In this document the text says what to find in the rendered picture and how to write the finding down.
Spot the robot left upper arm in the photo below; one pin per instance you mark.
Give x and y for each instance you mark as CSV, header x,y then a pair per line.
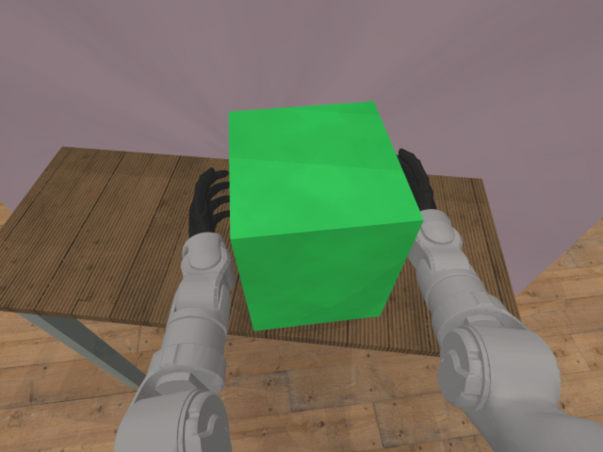
x,y
189,421

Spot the table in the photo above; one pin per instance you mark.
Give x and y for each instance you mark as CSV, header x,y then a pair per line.
x,y
100,234

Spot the carton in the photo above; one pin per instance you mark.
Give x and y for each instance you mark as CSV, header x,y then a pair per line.
x,y
322,217

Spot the robot right upper arm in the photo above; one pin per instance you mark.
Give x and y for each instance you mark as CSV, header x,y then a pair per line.
x,y
507,383

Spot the right robot forearm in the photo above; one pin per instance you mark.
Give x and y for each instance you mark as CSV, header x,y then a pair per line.
x,y
451,288

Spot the left robot hand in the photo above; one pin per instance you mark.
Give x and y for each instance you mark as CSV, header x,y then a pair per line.
x,y
201,218

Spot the left robot forearm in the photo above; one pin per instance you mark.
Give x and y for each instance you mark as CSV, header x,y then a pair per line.
x,y
191,355

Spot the right robot hand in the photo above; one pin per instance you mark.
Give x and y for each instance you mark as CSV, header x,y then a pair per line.
x,y
417,180

